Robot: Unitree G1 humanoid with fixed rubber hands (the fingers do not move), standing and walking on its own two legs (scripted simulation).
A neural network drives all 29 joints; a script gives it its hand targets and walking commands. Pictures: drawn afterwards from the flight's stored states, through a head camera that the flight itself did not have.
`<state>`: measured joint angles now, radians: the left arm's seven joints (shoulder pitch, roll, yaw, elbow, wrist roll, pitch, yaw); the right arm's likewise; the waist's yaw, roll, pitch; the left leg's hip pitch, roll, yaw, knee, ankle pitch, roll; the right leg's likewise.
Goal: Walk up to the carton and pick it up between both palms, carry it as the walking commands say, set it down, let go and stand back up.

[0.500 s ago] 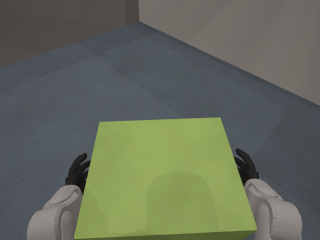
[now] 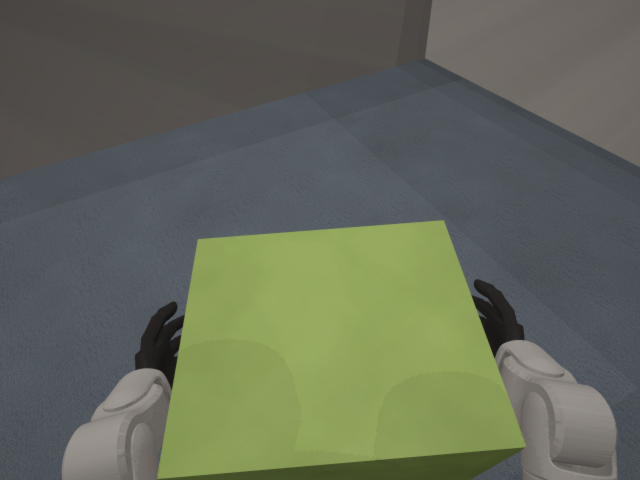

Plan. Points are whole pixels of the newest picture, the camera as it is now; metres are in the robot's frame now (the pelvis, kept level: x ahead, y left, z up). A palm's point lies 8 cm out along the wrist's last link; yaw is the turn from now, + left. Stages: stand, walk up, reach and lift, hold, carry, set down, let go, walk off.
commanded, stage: carry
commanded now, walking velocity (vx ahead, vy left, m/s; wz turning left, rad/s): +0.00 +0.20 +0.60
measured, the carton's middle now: (332, 377) +0.24 +0.00 +0.02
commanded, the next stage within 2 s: none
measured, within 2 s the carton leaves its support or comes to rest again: neither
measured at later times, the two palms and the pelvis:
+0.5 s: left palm out of the picture +0.12 +0.35 +0.07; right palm (328, 377) +0.23 +0.00 +0.05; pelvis -0.04 +0.12 -0.01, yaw +18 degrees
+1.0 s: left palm out of the picture -0.06 +0.53 +0.04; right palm (101, 460) +0.16 +0.23 +0.05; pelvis -0.13 +0.25 -0.02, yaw +36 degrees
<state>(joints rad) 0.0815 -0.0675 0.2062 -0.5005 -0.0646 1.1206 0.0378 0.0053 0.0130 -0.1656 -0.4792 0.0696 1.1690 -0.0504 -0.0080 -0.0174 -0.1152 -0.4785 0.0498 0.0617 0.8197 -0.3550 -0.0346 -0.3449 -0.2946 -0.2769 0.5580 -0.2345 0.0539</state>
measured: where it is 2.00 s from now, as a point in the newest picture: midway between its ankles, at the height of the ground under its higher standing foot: outside the picture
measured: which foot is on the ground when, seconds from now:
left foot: up 0.00-0.06, down 0.08-0.44, up 0.46-0.80, down 0.82-1.00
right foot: down 0.00-0.08, up 0.10-0.42, down 0.44-0.82, up 0.84-1.00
